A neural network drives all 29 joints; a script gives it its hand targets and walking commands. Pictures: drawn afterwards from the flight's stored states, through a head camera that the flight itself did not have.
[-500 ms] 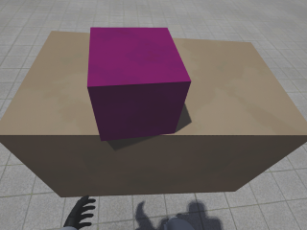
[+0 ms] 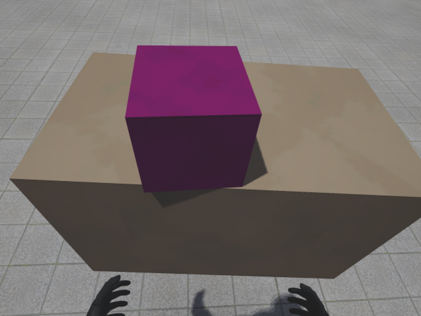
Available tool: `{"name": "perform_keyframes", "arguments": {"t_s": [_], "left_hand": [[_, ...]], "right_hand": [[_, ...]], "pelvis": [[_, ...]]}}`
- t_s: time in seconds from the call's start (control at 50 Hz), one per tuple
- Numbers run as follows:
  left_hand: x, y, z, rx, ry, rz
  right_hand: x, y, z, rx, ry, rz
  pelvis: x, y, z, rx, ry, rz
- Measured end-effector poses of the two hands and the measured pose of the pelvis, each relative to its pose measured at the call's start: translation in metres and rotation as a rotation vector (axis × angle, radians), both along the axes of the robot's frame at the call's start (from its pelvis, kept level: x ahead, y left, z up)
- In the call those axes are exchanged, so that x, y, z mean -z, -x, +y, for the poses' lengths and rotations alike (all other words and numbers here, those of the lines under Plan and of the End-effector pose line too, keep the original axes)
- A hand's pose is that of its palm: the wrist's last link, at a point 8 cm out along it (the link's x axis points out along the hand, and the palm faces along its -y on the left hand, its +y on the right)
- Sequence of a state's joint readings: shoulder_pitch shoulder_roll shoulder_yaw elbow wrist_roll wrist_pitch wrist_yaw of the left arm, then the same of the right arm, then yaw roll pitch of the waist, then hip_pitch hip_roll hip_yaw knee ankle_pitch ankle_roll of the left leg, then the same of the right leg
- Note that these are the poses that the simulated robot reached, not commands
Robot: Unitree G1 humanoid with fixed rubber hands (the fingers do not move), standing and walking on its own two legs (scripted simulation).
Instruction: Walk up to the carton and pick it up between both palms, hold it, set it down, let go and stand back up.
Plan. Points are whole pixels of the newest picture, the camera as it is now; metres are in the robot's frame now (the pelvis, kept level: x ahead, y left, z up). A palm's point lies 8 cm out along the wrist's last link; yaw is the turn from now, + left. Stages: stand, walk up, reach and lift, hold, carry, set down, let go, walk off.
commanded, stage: walk up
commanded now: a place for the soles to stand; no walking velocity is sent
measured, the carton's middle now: (191, 118) +0.56 +0.06 +0.06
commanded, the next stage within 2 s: none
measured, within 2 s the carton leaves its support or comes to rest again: neither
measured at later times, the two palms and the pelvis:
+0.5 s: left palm out of the picture +0.15 +0.14 -0.11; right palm out of the picture +0.10 -0.32 -0.11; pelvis +0.02 -0.09 -0.01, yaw +5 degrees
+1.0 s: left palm out of the picture +0.05 +0.13 -0.11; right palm (311, 256) +0.28 -0.23 -0.10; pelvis +0.06 -0.11 +0.00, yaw +17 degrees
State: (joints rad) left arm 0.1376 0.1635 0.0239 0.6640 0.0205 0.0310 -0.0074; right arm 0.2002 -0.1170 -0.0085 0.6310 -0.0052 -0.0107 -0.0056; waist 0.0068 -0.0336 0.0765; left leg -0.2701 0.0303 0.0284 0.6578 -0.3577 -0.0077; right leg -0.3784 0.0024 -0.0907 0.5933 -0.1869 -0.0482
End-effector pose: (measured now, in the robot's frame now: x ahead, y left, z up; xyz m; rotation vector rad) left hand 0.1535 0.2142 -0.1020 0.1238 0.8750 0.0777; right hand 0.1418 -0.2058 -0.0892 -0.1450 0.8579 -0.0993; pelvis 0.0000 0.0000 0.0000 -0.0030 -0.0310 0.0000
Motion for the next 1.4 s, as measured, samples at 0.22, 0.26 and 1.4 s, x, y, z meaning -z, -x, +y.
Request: {"name": "perform_keyframes", "arguments": {"t_s": [0.22, 0.26, 1.4], "left_hand": [[0.0, 0.04, -0.003, -0.043, -0.02, 0.075], [0.0, 0.041, -0.005, -0.018, -0.027, 0.088], [0.0, 0.055, -0.071, -0.329, 0.024, 0.105]], "right_hand": [[0.007, 0.008, -0.011, -0.008, -0.027, 0.022], [0.009, 0.016, -0.014, 0.003, -0.014, 0.033], [0.009, -0.086, -0.047, -0.253, -0.009, 0.114]], "pelvis": [[-0.003, 0.003, -0.011, -0.016, -0.013, 0.001], [-0.003, 0.002, -0.015, -0.026, -0.013, 0.002], [-0.013, -0.071, -0.083, -0.268, 0.018, 0.008]]}}
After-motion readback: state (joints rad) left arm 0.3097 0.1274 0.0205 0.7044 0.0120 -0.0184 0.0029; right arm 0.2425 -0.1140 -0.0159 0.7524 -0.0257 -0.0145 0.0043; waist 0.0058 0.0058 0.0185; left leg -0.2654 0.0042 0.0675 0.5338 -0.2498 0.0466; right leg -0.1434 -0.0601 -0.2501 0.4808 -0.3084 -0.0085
